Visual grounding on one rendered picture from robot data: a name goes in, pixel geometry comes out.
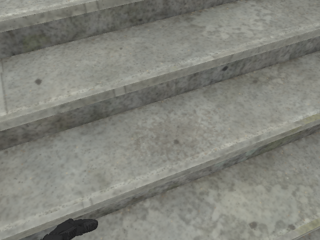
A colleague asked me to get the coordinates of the left robot hand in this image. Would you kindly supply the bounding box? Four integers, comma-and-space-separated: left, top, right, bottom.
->
40, 218, 98, 240

